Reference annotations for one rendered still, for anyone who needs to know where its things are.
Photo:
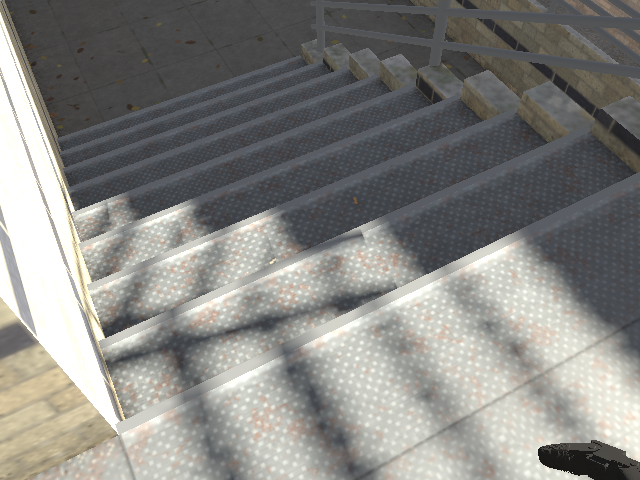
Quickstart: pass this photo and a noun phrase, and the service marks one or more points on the robot right hand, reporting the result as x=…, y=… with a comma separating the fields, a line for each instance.
x=598, y=460

